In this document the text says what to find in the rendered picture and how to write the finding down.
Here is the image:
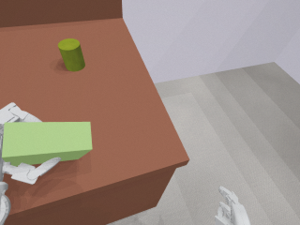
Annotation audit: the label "sponge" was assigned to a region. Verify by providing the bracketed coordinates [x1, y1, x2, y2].
[2, 122, 93, 167]

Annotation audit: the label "right robot hand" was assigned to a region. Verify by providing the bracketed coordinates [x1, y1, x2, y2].
[215, 186, 251, 225]

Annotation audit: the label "table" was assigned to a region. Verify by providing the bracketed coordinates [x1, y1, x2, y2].
[0, 0, 190, 225]

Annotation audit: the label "robot left forearm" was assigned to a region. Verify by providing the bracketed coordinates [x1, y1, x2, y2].
[0, 181, 11, 225]

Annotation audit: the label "left robot hand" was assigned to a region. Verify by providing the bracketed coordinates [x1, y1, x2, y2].
[0, 102, 61, 185]

